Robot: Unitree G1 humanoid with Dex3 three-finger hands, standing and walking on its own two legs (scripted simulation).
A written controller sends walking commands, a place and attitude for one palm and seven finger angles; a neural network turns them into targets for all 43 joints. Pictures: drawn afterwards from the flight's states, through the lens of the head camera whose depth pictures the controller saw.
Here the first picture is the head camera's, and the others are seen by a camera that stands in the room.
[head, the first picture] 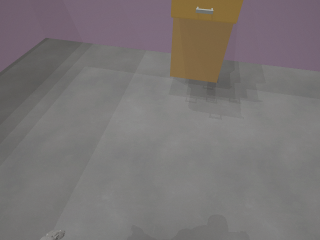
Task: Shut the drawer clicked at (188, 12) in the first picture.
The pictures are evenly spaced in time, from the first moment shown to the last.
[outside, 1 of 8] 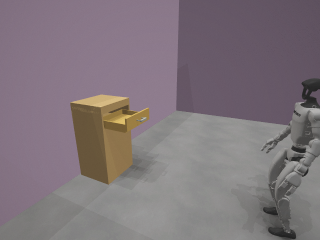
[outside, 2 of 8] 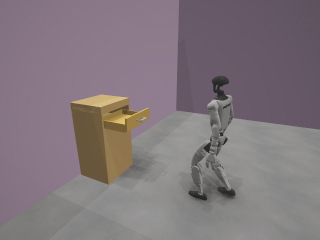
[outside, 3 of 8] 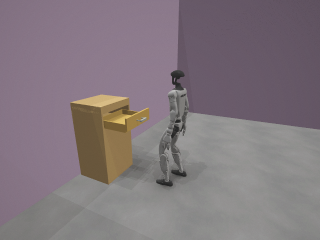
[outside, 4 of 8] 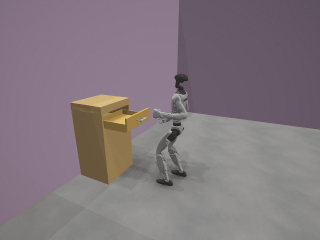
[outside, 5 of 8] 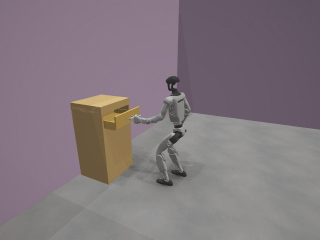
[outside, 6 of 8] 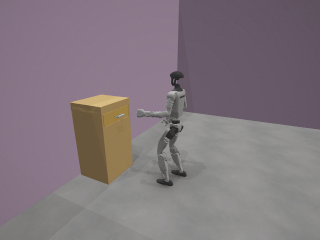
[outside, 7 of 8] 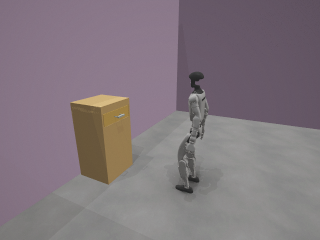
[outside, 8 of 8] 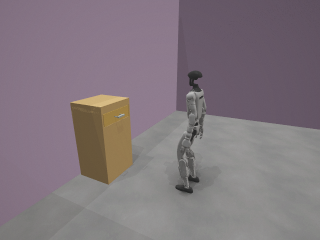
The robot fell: no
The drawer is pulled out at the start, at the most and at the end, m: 0.30 0.30 0.00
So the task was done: yes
